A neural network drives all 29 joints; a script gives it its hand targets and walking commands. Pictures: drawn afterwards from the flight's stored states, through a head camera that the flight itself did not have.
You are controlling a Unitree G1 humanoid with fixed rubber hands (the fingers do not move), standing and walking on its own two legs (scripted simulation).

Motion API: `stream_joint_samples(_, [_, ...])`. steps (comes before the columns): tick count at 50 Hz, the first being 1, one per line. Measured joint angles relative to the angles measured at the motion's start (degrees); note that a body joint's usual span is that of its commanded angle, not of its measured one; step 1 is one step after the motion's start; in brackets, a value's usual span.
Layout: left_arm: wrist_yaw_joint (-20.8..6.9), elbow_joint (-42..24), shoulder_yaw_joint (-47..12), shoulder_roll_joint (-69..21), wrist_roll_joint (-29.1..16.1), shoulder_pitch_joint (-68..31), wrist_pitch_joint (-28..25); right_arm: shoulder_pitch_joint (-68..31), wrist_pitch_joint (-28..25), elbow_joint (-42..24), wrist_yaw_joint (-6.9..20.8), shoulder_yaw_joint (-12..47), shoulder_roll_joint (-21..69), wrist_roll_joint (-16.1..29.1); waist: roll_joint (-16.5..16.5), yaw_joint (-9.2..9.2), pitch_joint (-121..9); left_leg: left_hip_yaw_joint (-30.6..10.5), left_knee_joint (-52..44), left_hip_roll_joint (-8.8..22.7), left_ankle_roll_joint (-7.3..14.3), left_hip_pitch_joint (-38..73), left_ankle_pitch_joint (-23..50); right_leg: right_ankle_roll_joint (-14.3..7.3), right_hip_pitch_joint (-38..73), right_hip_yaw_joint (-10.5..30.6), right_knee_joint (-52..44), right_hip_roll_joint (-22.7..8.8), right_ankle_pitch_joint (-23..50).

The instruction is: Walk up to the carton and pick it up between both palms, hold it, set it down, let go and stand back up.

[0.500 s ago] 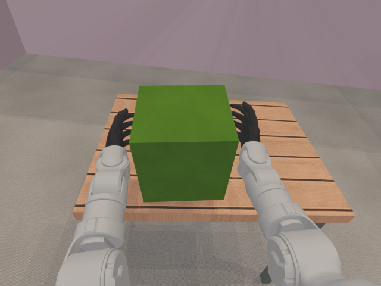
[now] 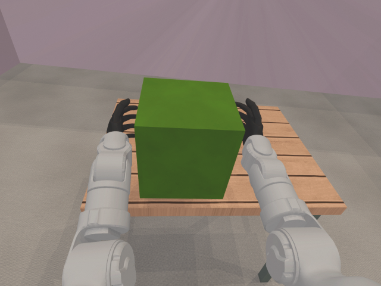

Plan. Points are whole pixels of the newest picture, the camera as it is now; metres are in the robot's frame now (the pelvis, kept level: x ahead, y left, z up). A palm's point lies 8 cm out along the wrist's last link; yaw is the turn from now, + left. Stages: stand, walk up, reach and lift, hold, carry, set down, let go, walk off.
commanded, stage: reach and lift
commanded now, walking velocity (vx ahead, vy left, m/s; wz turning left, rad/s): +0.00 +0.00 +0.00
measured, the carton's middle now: (184, 139) +0.41 +0.00 +0.14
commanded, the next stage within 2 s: hold in 1.12 s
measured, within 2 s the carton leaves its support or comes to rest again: neither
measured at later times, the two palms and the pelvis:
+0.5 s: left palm (117, 129) +0.39 +0.15 +0.18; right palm (250, 127) +0.39 -0.14 +0.19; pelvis +0.02 -0.01 +0.00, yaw +1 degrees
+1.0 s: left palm (115, 120) +0.40 +0.15 +0.20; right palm (251, 119) +0.40 -0.13 +0.21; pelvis +0.04 -0.01 +0.00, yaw +2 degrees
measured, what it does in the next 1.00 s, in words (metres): stands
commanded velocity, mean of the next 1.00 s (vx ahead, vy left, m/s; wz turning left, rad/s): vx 0.00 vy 0.00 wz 0.00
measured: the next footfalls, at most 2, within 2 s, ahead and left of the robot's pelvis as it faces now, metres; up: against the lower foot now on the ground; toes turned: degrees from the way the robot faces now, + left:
none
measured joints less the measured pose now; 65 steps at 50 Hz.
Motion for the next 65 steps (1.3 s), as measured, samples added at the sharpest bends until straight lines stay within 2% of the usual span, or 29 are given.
stream_joint_samples(9, [0.4, 0.0, 0.5, -0.2, 0.3, -0.8, 1.4, -1.7, 0.4, 1.9, 0.4, 0.0, -0.7, 0.6, 0.4, -0.28, -0.5, 0.2, 0.1, 0.0, 0.1, -0.4, -0.2, 0.0, -0.5, 0.2, 0.0, 0.0, -0.1])
stream_joint_samples(19, [0.0, -6.6, -1.4, 0.8, -1.6, 2.9, 3.3, 1.0, 2.7, -4.5, -2.2, 6.7, -1.5, 5.3, 1.4, -1.59, -0.4, -0.9, 1.7, 0.3, -0.3, -0.3, -1.7, -0.2, 0.7, -0.6, -0.1, 0.4, -1.0])
stream_joint_samples(24, [-1.1, -6.2, -0.9, 1.2, -1.4, 2.2, 4.8, 0.6, 5.6, -5.9, -3.3, 7.2, -1.6, 5.9, 1.3, -1.62, -0.4, -1.4, 1.8, 0.1, -0.4, 0.1, -2.1, -0.3, 1.1, -1.0, 0.4, 0.3, -1.7])
stream_joint_samples(34, [-2.4, -11.0, -1.4, 2.5, -1.7, 3.0, 7.3, 1.1, 8.5, -11.1, -6.1, 10.5, -1.7, 8.1, 1.2, -2.43, 0.0, -2.6, 1.8, 0.0, -0.7, 0.7, -2.7, -0.5, 2.6, -1.9, -0.5, 0.4, -2.2])
stream_joint_samples(51, [-2.8, -20.6, -2.6, 2.1, -1.9, 6.2, 12.5, 4.2, 13.4, -20.8, -8.6, 13.7, -2.6, 11.4, 2.0, -3.58, 0.8, -3.1, 3.1, 0.0, -0.9, 2.2, -4.6, -0.4, 4.7, -1.7, -0.6, 0.7, -3.4])
stream_joint_samples(57, [-3.7, -19.6, -1.3, 1.8, -1.3, 5.3, 14.1, 3.0, 15.3, -19.5, -8.7, 12.7, -2.0, 11.1, 1.9, -3.62, 0.3, -2.9, 2.9, 0.0, -0.9, 2.8, -4.7, -0.4, 4.8, -1.3, 0.1, 0.6, -3.9])
stream_joint_samples(65, [-3.8, -23.2, -1.6, 1.7, -1.2, 6.3, 15.6, 3.6, 16.1, -22.2, -9.3, 14.2, -2.6, 12.2, 2.3, -3.93, 0.1, -3.4, 3.4, 0.1, -1.2, 3.3, -5.1, -0.5, 5.7, -1.5, -0.2, 0.9, -3.9])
